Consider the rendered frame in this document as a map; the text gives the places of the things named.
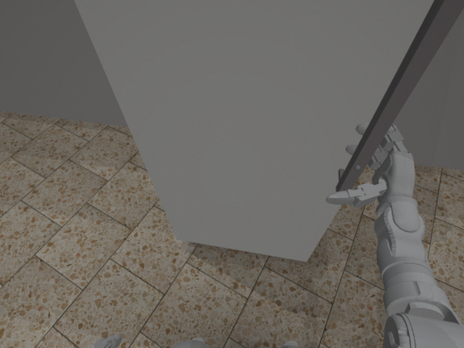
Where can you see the right robot shin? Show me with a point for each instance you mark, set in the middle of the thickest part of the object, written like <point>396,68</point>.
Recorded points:
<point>291,343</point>

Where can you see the robot right upper arm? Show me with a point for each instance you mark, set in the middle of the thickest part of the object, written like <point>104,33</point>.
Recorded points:
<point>404,330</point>

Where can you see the robot right forearm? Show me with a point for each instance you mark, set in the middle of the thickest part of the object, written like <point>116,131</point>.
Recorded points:
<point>409,282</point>

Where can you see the handle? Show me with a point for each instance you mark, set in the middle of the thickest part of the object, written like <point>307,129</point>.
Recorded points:
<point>434,29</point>

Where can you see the fridge door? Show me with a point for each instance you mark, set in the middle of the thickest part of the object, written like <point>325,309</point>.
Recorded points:
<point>242,109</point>

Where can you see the right robot hand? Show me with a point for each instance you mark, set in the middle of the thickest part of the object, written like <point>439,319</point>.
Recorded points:
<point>397,170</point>

